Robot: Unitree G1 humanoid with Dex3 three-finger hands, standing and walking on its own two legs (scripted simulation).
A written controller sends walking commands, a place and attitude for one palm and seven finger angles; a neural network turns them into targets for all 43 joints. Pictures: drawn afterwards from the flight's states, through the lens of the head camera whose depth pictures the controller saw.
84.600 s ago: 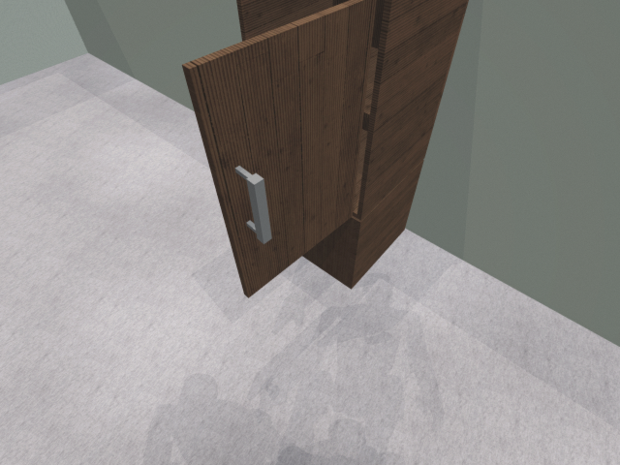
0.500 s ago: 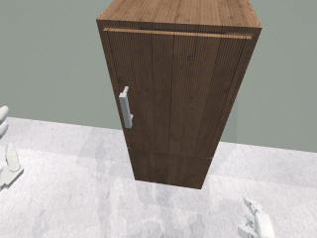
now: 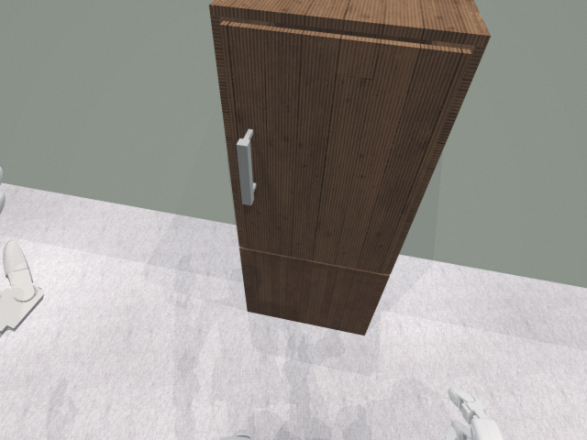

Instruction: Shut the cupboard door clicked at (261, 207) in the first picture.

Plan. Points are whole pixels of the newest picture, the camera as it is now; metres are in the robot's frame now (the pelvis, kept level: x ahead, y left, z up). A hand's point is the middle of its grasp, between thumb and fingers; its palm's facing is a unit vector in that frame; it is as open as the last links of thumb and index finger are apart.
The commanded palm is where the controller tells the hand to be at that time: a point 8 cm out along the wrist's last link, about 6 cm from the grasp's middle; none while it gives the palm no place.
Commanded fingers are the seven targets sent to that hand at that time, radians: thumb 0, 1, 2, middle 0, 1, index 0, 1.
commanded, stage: step back with the hand held close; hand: left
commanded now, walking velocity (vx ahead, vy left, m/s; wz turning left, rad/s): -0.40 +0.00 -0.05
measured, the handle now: (248, 168) +0.63 +0.13 -0.01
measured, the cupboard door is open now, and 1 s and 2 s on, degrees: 0 0 0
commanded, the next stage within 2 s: stop stepping back and stand still in 0.48 s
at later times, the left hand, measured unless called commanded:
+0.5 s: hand out of the picture +0.11 +0.28 +0.20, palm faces +0.44 -0.80 -0.42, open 7.4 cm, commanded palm +0.06 +0.32 +0.19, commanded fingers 0.00 0.90 0.90 -0.20 -0.30 -0.20 -0.30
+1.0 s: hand out of the picture +0.02 +0.34 +0.19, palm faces +0.48 -0.83 -0.30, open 7.4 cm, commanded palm -0.06 +0.36 +0.19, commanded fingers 0.00 0.90 0.90 -0.20 -0.30 -0.20 -0.30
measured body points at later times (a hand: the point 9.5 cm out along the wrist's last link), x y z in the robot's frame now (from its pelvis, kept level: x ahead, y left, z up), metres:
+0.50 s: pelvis -0.08 +0.02 +0.00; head -0.09 +0.04 +0.45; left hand +0.09 +0.32 +0.22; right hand +0.11 -0.22 -0.05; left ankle +0.09 +0.11 -0.72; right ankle -0.07 -0.13 -0.72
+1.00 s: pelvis -0.21 +0.07 +0.01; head -0.24 +0.11 +0.46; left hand -0.01 +0.38 +0.21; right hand -0.08 -0.16 -0.07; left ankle -0.10 +0.16 -0.72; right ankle -0.21 -0.04 -0.67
